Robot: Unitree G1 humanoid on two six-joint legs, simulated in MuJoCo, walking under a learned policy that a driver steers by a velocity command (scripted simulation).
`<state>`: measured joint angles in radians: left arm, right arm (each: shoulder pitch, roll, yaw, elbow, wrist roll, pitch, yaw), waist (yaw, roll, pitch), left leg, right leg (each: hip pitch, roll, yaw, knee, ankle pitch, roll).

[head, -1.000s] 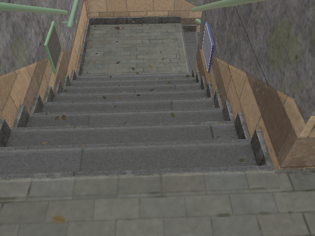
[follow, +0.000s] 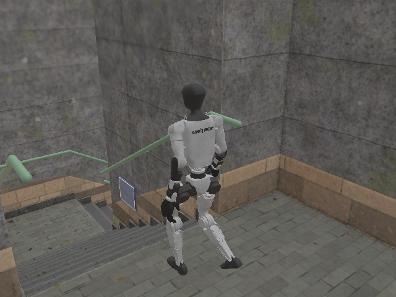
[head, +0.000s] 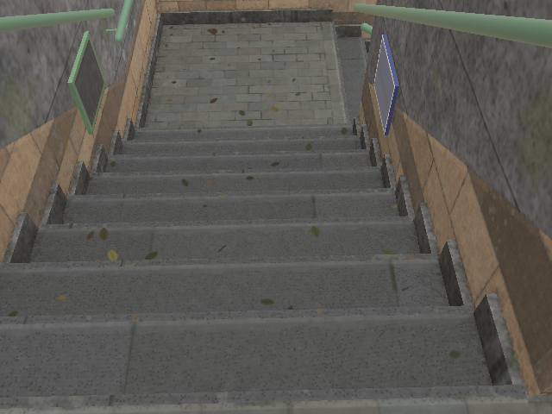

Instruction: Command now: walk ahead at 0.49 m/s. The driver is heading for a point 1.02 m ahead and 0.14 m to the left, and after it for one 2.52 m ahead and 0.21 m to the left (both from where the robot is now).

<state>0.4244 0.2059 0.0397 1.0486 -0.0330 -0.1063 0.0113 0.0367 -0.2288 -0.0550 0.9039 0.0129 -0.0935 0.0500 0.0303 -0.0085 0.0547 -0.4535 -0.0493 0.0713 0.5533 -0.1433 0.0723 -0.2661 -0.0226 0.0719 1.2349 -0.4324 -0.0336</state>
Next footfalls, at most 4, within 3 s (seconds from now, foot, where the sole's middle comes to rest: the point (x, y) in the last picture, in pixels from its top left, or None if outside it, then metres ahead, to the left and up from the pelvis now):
0.42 right None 0.40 -0.15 -0.76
1.06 left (233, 349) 0.65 0.18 -0.93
1.60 right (308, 282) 0.97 -0.04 -1.10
2.12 left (250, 250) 1.20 0.18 -1.27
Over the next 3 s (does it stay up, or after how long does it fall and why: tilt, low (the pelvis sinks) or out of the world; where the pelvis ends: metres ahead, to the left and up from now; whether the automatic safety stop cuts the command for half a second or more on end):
stays up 1.08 0.02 -0.43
